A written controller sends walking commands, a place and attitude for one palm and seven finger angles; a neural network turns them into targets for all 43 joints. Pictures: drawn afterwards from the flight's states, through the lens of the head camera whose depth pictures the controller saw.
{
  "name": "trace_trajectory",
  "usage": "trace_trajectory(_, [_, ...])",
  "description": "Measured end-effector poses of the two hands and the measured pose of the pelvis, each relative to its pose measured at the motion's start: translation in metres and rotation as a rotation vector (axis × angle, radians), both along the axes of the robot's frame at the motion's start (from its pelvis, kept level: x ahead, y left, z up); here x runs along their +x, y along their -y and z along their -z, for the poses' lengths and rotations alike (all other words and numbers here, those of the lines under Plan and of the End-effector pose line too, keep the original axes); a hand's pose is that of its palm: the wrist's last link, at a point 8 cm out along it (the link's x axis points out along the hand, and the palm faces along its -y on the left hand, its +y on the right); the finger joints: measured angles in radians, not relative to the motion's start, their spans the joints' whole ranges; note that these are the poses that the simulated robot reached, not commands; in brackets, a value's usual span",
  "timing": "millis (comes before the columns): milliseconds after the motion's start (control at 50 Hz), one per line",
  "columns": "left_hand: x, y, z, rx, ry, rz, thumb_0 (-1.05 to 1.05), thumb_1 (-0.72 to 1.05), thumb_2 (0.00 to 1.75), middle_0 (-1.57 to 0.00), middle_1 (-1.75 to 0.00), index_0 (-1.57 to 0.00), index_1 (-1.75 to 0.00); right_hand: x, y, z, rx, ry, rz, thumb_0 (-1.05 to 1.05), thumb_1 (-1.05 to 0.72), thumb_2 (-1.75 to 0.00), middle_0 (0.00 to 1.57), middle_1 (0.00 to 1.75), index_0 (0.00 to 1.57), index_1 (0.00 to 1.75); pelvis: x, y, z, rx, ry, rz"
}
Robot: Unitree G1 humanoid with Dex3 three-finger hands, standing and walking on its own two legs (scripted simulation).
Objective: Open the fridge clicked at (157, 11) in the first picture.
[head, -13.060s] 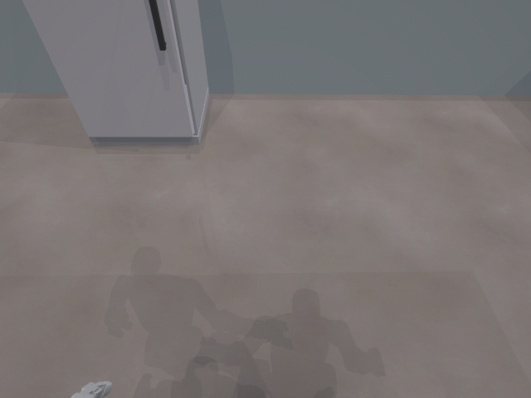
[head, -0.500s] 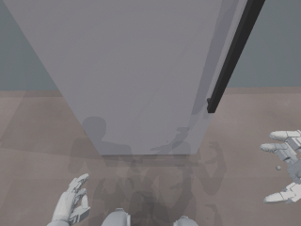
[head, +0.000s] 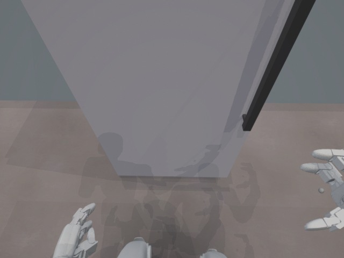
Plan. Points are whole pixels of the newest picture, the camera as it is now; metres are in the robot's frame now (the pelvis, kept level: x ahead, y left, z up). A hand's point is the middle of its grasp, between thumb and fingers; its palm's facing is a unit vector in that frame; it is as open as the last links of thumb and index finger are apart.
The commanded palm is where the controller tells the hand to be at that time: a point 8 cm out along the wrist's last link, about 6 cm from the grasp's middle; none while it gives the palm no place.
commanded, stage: raise the hand to about handle height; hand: right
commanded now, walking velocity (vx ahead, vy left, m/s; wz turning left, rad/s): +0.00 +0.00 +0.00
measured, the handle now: (271, 62) +0.55 -0.21 +0.15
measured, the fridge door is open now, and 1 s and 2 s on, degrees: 0 0 0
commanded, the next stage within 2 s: move the hooked fingers beside the handle in 0.06 s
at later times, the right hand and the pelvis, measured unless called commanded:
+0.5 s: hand (307, 167) +0.31 -0.26 +0.06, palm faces -0.05 +1.00 -0.04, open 14.0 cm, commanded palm +0.30 -0.31 +0.06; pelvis -0.01 +0.00 +0.00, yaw +0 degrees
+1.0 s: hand (296, 138) +0.39 -0.27 +0.06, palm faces -0.04 +1.00 -0.02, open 14.0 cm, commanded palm +0.38 -0.32 +0.06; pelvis +0.00 +0.00 -0.01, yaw +1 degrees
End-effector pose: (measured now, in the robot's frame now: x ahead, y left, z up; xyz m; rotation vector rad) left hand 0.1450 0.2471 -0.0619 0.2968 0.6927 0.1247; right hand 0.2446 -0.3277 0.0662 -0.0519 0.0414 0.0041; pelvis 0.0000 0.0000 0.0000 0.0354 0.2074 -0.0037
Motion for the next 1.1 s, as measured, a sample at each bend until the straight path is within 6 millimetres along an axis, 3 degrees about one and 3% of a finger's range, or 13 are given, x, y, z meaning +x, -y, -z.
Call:
trace_trajectory(280, [0.004,0.004,0.002,0.000,0.015,0.021,0.01,0.91,0.90,-0.21,-0.31,-0.20,-0.30,0.002,0.002,0.000,0.009,0.007,0.005,-0.02,0.50,-0.30,0.30,1.20,0.30,1.20,-0.004,-0.001,0.002,0.001,0.004,0.007])
trace_trajectory(520, [-0.017,-0.004,0.011,0.012,-0.055,-0.029,0.01,0.91,0.90,-0.21,-0.31,-0.20,-0.30,0.055,-0.011,0.000,0.016,0.006,-0.042,-0.02,0.50,-0.30,0.30,1.20,0.30,1.20,-0.007,-0.001,0.003,-0.006,-0.019,-0.002])
trace_trajectory(800, [-0.056,-0.021,0.025,0.039,-0.229,-0.094,0.01,0.91,0.90,-0.21,-0.30,-0.20,-0.30,0.094,0.000,0.005,0.020,0.000,-0.018,-0.02,0.50,-0.30,0.30,1.20,0.30,1.20,-0.004,-0.003,0.005,-0.008,-0.062,-0.014])
trace_trajectory(1100, [-0.070,-0.019,0.032,0.038,-0.316,-0.131,0.01,0.91,0.90,-0.21,-0.30,-0.20,-0.30,0.144,-0.005,0.009,0.036,0.000,-0.027,-0.02,0.50,-0.30,0.30,1.20,0.30,1.20,-0.003,0.000,0.010,-0.006,-0.104,-0.026])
